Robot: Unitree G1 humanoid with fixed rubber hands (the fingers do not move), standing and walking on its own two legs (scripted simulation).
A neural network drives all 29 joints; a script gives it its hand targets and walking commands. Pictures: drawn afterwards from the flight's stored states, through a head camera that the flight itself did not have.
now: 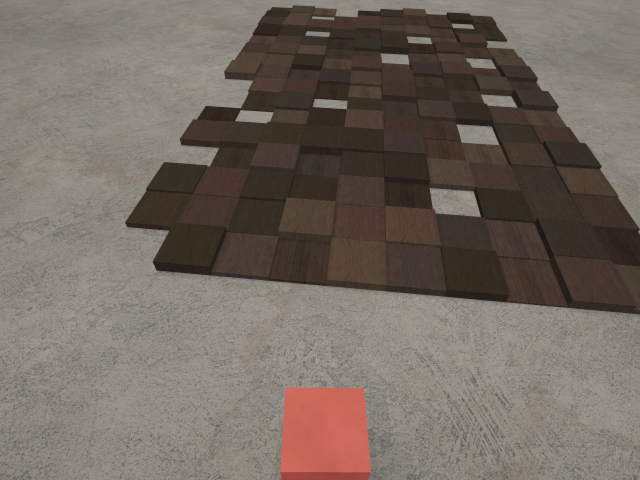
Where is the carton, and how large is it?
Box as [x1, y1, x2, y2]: [280, 387, 370, 479]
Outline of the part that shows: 286,387 280,467 282,479 367,479 370,472 363,388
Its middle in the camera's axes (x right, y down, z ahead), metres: +0.01 +0.54 +1.05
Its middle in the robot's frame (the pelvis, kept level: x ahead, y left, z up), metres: +0.40 -0.02 -0.66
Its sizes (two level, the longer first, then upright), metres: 0.210 0.200 0.250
